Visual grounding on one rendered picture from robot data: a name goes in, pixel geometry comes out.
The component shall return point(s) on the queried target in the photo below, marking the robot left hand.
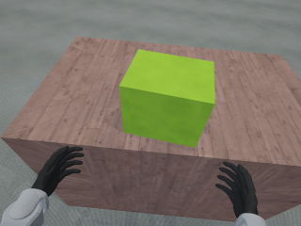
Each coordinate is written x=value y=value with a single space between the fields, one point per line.
x=55 y=169

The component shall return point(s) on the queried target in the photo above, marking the pedestal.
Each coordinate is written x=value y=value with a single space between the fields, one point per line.
x=255 y=122

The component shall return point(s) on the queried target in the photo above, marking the robot left forearm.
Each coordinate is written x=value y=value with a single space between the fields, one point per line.
x=28 y=210

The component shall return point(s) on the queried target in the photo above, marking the robot right forearm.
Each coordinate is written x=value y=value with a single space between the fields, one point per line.
x=249 y=219

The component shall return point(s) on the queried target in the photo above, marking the robot right hand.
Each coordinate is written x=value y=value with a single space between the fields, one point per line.
x=243 y=192

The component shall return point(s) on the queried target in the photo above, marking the carton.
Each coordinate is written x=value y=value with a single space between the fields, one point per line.
x=167 y=97

